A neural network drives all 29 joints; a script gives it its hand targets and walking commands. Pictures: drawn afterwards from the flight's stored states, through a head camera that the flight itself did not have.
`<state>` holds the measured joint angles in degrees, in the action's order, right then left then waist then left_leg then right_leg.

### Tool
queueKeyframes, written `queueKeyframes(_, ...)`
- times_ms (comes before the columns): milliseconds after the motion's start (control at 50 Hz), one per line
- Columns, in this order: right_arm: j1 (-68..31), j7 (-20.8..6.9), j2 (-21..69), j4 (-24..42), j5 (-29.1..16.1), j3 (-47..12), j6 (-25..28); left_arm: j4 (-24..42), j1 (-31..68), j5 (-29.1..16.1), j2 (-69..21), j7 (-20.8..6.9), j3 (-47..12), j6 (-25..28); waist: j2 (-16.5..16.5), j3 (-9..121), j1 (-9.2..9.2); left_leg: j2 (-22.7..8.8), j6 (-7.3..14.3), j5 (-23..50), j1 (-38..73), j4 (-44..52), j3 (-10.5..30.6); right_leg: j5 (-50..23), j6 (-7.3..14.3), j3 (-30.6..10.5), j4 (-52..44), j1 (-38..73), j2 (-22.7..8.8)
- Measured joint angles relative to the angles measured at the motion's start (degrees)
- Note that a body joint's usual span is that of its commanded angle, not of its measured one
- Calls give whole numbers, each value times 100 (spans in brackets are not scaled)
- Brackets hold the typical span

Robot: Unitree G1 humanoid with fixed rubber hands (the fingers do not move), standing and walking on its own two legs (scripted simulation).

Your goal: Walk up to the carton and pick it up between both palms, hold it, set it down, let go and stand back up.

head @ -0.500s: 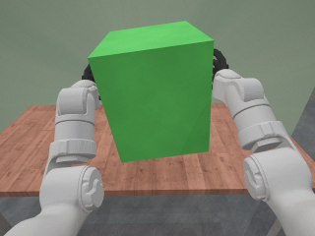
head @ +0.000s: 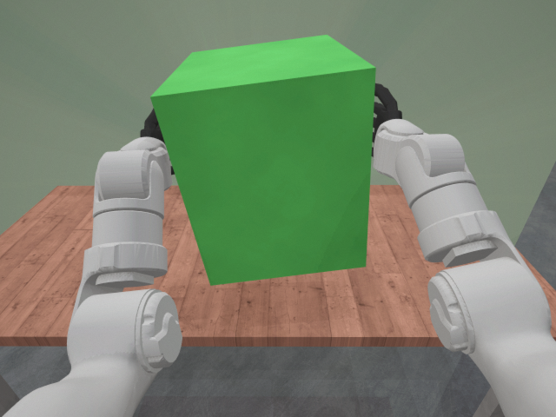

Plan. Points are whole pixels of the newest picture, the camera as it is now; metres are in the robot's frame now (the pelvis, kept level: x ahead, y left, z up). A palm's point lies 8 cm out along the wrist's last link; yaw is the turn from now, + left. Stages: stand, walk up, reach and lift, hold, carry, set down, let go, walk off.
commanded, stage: hold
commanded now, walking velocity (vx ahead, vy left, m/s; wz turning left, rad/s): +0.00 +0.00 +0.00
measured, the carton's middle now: (272, 151) +0.41 -0.01 +0.28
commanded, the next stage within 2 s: none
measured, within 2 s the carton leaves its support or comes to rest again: neither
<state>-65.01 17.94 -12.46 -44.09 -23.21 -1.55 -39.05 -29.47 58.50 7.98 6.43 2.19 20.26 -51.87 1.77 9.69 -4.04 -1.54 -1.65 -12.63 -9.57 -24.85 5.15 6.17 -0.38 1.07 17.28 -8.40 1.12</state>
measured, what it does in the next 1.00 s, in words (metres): stands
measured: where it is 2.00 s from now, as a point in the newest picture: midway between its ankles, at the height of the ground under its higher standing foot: outside the picture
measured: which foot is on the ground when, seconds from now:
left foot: down 0.00-1.00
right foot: down 0.00-1.00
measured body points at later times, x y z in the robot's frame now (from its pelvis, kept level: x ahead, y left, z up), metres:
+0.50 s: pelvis +0.00 +0.00 +0.00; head -0.08 +0.01 +0.44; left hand +0.39 +0.15 +0.30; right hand +0.39 -0.16 +0.31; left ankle +0.01 +0.13 -0.75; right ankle +0.04 -0.13 -0.75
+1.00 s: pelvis +0.01 +0.00 +0.00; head -0.08 +0.00 +0.44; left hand +0.39 +0.15 +0.30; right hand +0.39 -0.16 +0.32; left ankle +0.01 +0.13 -0.75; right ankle +0.04 -0.13 -0.75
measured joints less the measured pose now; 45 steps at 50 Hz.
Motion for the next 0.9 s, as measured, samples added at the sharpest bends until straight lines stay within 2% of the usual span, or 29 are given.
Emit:
queueKeyframes(440,179,38,18,305,-39,8,-68,371,-186,59,-82,-20,8,-95,8,-39,-29,3,0,-27,37,3,44,12,-2,-25,-49,68,22)
queueKeyframes(900,170,54,32,315,-28,24,-120,381,-190,90,-111,-40,82,-101,25,3,-32,1,-9,-34,56,17,65,32,8,-65,-41,78,45)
